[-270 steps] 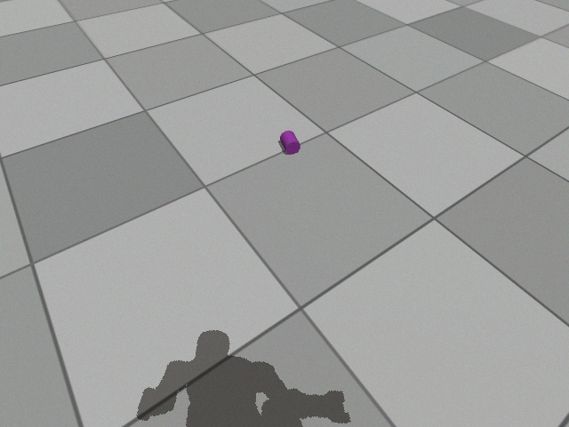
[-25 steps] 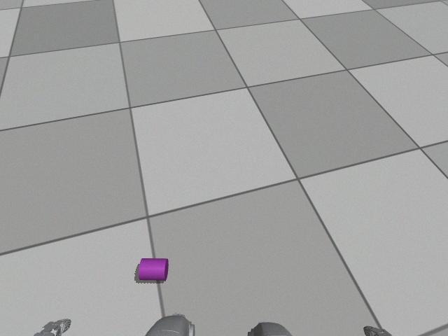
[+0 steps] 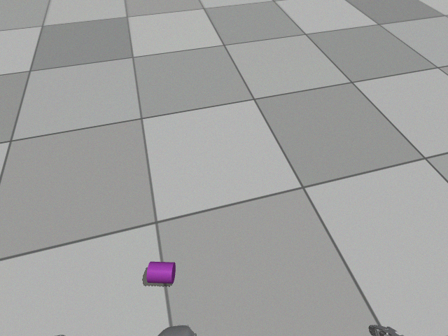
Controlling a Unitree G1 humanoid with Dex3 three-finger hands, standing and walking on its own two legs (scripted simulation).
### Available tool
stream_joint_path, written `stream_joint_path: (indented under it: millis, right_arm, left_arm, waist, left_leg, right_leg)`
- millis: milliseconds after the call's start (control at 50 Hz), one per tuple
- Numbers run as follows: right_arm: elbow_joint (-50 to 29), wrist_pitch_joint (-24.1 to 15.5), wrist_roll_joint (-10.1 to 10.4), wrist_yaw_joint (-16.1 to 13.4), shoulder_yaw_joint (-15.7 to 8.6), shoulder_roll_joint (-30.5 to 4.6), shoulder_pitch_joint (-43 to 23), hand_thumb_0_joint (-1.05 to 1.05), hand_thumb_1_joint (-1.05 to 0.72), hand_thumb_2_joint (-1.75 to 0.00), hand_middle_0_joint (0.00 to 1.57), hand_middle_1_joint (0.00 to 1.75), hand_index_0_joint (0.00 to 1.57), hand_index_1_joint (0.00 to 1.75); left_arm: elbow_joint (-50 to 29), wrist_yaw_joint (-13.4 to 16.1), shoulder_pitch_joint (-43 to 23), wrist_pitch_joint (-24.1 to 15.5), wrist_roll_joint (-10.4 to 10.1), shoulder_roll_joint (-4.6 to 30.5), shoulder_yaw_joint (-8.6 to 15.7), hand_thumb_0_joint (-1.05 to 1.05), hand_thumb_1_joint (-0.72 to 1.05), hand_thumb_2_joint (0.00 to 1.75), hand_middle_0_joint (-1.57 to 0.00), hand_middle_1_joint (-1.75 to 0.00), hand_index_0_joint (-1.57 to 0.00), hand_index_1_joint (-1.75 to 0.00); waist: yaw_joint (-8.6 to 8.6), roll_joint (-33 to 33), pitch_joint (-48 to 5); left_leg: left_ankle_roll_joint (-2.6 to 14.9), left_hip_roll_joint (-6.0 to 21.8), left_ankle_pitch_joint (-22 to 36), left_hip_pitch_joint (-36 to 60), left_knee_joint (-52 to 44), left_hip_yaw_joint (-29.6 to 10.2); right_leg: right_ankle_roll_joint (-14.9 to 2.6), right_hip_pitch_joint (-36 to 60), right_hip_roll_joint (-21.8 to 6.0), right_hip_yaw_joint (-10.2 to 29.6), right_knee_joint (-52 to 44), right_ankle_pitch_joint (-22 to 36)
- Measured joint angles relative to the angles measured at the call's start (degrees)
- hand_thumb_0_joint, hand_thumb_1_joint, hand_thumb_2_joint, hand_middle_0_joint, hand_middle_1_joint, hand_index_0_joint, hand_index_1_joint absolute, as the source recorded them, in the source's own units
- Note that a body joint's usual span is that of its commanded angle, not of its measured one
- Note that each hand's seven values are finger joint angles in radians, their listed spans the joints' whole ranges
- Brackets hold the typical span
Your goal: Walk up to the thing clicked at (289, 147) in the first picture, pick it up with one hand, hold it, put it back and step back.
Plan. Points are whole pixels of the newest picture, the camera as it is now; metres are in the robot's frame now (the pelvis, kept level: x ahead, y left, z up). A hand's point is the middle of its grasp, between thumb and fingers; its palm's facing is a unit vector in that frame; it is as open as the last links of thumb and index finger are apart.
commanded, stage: walk up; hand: left
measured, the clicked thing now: (161, 272) +0.45 +0.26 -0.71
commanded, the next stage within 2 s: none
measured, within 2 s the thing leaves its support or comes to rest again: neither
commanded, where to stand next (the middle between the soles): +0.06 +0.02 m, yaw +1 degrees
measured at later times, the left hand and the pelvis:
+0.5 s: hand out of the picture +0.11 +0.26 -0.13, palm faces +0.00 -0.92 -0.39, open 7.4 cm; pelvis +0.02 -0.01 +0.02, yaw +1 degrees
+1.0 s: hand out of the picture +0.12 +0.26 -0.13, palm faces -0.01 -0.93 -0.38, open 7.4 cm; pelvis +0.03 +0.00 +0.02, yaw +1 degrees
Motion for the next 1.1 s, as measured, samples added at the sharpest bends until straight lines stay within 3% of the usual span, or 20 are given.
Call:
stream_joint_path:
  millis: [380, 740, 1100]
  right_arm:
    - [3.72, -0.46, 0.49, 0.03, 0.7, 1.77, 0.09, 0.0, -0.91, -0.9, 0.2, 0.3, 0.2, 0.3]
    - [4.27, -0.44, 0.75, -0.26, 0.53, 1.65, -2.91, 0.0, -0.91, -0.9, 0.2, 0.3, 0.2, 0.3]
    - [4.79, -0.28, 0.59, -0.17, 0.77, 2.08, -1.4, 0.0, -0.91, -0.9, 0.2, 0.3, 0.2, 0.3]
  left_arm:
    - [3.54, -0.54, -0.19, -0.56, -0.21, -1.86, -0.28, 0.01, 0.91, 0.9, -0.21, -0.3, -0.2, -0.3]
    - [2.85, -0.24, -4.74, -0.33, -0.41, -1.28, -0.38, 0.01, 0.91, 0.9, -0.21, -0.3, -0.2, -0.3]
    - [3.86, -0.64, -2.79, 0.18, -0.19, -1.67, -0.32, 0.01, 0.91, 0.9, -0.21, -0.3, -0.2, -0.3]
  waist:
    - [-0.12, 0.27, -1.41]
    - [-0.47, -0.44, -1.03]
    - [-0.39, -0.22, -0.85]
  left_leg:
    - [-1.04, 0.41, 2.95, 3.7, -7.87, -1.17]
    - [-0.8, -0.07, 3.54, 6.31, -10.71, -1.03]
    - [-0.71, -0.34, 4.48, 6.99, -12.54, -1.53]
  right_leg:
    - [0.26, 4.45, 0.53, -1.16, -9.07, 3.47]
    - [0.62, 7.11, 0.02, -1.13, -12.04, 4.11]
    - [0.75, 8.2, -0.17, -1.68, -14.31, 5.09]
